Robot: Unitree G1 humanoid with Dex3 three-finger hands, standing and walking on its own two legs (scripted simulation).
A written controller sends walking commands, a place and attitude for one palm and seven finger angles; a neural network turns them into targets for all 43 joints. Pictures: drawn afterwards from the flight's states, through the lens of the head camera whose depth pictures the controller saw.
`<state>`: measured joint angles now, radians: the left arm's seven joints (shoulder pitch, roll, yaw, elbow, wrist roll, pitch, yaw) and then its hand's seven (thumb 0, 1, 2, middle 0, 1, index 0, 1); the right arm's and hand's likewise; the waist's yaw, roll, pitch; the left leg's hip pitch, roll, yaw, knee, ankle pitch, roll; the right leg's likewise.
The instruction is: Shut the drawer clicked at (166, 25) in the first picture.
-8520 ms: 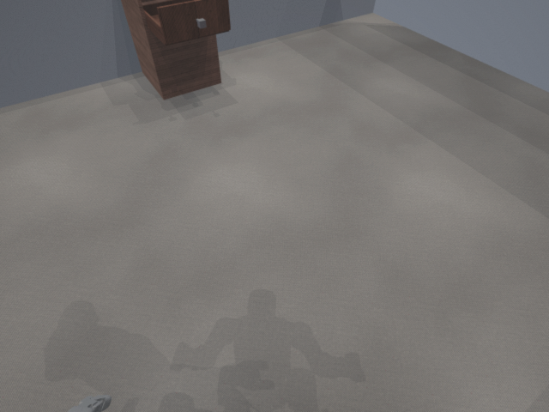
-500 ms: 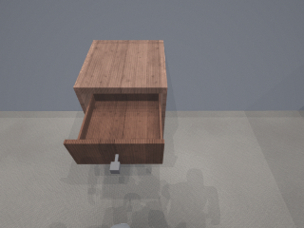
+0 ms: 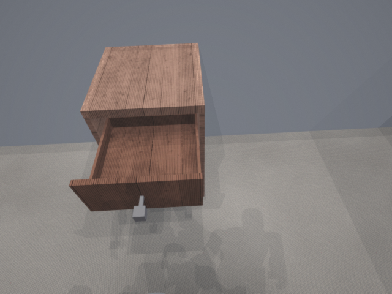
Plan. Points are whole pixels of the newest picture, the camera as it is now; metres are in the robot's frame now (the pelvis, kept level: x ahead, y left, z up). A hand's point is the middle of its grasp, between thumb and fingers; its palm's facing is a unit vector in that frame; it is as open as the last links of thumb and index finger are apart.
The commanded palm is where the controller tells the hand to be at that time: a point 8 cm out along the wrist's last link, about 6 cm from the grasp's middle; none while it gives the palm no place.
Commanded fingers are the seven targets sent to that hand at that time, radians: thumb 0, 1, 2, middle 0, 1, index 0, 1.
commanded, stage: come to a stop and stand still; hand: left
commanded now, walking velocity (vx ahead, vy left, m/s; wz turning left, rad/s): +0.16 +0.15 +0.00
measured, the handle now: (140, 207) +0.38 +0.21 -0.21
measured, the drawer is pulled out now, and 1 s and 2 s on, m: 0.28 0.28 0.28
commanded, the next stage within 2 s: look again from close up in 0.82 s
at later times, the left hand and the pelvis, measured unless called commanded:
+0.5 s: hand out of the picture +0.02 +0.20 -0.17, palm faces +0.03 -0.97 -0.22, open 7.3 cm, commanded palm none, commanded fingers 0.00 0.90 0.90 -0.20 -0.30 -0.20 -0.30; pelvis +0.00 +0.02 +0.00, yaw +1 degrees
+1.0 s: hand out of the picture +0.02 +0.20 -0.16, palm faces +0.00 -0.98 -0.22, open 7.3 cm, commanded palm none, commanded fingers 0.00 0.90 0.90 -0.20 -0.30 -0.20 -0.30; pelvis +0.01 +0.02 +0.01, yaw -1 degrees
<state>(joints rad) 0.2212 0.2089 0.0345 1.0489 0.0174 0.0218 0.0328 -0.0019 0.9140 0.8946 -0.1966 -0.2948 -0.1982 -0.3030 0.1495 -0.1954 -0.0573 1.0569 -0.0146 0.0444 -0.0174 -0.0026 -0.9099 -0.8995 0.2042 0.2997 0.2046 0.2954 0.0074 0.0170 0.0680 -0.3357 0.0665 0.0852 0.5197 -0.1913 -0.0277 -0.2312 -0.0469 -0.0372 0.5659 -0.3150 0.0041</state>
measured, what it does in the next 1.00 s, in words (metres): steps on the spot: left foot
